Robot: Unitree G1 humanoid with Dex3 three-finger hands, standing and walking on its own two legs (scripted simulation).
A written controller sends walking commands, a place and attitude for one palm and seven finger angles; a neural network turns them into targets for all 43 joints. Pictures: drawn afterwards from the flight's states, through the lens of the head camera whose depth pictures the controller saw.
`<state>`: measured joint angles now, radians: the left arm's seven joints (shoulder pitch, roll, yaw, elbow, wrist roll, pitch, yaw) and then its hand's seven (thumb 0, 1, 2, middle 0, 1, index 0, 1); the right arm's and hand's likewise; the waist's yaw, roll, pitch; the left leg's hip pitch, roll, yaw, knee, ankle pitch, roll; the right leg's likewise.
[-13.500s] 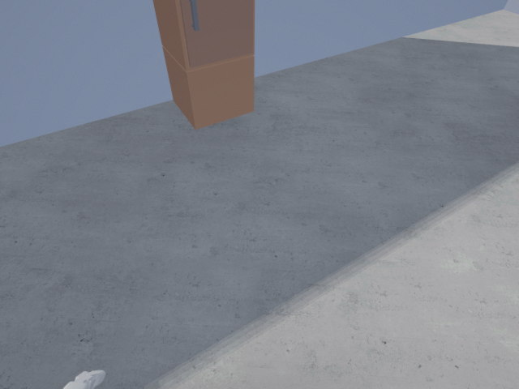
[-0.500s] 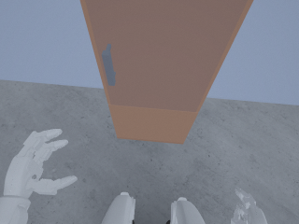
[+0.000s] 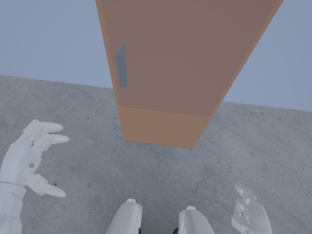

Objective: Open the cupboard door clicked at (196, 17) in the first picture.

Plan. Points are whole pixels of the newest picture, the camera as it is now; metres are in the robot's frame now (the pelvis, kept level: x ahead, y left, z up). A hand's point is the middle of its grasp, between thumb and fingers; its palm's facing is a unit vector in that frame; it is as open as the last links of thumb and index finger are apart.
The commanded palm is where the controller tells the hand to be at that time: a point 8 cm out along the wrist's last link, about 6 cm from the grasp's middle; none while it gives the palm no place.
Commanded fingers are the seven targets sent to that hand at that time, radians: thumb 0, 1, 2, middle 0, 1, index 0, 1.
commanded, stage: raise the hand with hooked fingers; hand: left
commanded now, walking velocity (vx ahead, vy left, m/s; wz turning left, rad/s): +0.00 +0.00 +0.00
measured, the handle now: (123, 66) +0.58 +0.16 +0.03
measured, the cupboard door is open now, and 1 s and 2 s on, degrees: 0 0 0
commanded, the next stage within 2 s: move the hooked fingers beside the handle in 0.64 s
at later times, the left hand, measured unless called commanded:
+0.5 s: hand (60, 150) +0.29 +0.25 +0.03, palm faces -0.01 -1.00 -0.05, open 14.0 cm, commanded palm +0.27 +0.30 +0.04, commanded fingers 0.00 -0.50 0.30 -0.30 -1.20 -0.30 -1.20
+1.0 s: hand (69, 136) +0.33 +0.25 +0.03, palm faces -0.03 -1.00 -0.03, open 14.0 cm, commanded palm +0.31 +0.29 +0.04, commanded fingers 0.00 -0.50 0.30 -0.30 -1.20 -0.30 -1.20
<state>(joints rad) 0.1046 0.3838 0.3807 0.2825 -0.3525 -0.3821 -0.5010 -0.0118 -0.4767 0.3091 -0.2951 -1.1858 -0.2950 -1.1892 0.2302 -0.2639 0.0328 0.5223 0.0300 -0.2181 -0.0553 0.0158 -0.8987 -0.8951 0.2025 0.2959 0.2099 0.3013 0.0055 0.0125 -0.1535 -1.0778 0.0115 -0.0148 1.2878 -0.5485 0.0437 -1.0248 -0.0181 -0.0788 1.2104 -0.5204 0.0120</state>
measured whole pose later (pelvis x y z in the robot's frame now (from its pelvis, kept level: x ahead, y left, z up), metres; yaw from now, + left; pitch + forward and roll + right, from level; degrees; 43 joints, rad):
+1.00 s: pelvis +0.00 -0.02 -0.01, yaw +0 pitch +21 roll -4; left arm -0.14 0.41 0.41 0.48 -0.34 -0.37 -0.53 -0.01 -0.50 0.30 -0.30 -1.20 -0.30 -1.20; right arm 0.23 -0.29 0.02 0.55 0.04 -0.18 -0.07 0.02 -0.90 -0.90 0.20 0.30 0.21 0.30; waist -0.02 0.01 -0.15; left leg -1.13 0.03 -0.03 1.32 -0.56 0.02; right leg -1.09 0.00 -0.09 1.26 -0.54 -0.01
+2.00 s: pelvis +0.00 -0.01 -0.02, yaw -2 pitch +26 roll -4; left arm -0.71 0.53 0.46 1.04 -0.17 -0.44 -0.41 -0.01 -0.50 0.30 -0.30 -1.20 -0.30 -1.20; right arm 0.30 -0.28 0.03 0.62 0.01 0.00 -0.03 0.01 -0.90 -0.90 0.20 0.30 0.21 0.30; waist -0.12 0.01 -0.14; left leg -1.22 0.04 -0.01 1.34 -0.56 0.03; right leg -1.19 0.01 -0.07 1.27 -0.53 -0.01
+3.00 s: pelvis +0.00 +0.00 -0.02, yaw -3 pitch +29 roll -6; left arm -0.86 0.58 0.47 1.12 -0.10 -0.45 -0.35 -0.01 -0.50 0.30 -0.30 -1.20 -0.30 -1.20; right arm 0.30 -0.28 0.05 0.59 -0.02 0.08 0.00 0.01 -0.90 -0.89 0.20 0.30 0.21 0.30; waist -0.18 0.02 -0.14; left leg -1.31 0.05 -0.02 1.37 -0.57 0.05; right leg -1.25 0.02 -0.07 1.27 -0.52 0.01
